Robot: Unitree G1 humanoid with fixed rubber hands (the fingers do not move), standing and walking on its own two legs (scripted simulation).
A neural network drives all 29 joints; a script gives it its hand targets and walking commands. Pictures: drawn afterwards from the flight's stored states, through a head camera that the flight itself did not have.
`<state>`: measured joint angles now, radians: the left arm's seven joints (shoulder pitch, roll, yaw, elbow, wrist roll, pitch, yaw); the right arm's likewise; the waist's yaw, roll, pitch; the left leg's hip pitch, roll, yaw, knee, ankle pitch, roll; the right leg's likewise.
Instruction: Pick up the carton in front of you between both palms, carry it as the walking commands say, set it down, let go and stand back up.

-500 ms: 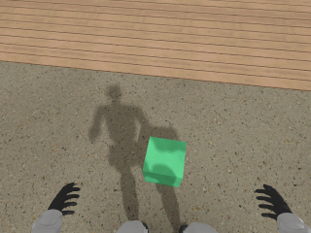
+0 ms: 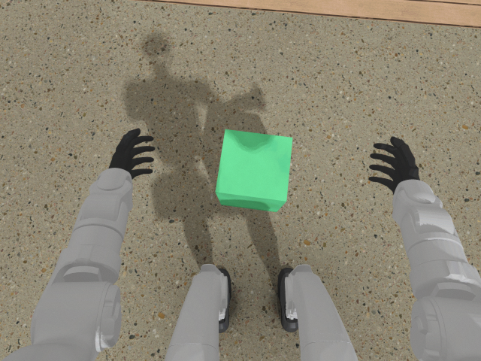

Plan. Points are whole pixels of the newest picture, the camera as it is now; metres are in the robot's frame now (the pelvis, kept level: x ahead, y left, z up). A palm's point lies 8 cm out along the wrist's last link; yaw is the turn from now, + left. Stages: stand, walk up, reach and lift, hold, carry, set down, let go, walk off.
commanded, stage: reach and lift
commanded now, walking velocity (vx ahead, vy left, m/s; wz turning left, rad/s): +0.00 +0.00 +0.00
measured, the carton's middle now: (253, 174) +0.52 -0.02 -0.56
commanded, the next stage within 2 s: none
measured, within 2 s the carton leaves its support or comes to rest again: neither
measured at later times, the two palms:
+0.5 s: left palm (172, 105) +0.57 +0.17 -0.16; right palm (354, 127) +0.51 -0.21 -0.16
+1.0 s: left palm (187, 160) +0.52 +0.18 -0.40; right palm (322, 170) +0.48 -0.20 -0.39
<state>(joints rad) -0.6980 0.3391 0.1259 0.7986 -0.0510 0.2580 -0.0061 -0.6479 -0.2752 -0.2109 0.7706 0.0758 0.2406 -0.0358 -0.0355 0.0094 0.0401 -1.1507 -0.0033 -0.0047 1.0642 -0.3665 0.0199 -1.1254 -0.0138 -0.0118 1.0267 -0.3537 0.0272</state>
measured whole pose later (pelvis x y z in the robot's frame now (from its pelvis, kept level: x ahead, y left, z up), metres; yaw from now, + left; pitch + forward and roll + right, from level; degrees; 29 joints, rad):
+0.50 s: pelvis -0.01 +0.00 -0.04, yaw -1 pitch +45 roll -2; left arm -1.41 0.37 0.31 1.02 0.11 0.20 -0.05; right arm -1.25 -0.15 -0.47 0.81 -0.06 0.19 -0.09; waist -0.07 0.00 0.10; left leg -1.57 0.00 0.00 1.10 -0.32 0.02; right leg -1.55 -0.01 0.00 1.08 -0.31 0.03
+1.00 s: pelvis +0.00 -0.01 -0.19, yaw -4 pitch +58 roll -6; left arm -1.26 0.41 0.13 0.96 -0.07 0.06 0.06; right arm -1.12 -0.16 -0.31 0.80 0.10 0.06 -0.13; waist -0.06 -0.01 -0.02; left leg -2.20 -0.03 -0.07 1.75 -0.55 -0.01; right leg -2.19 0.03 -0.01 1.75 -0.47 0.06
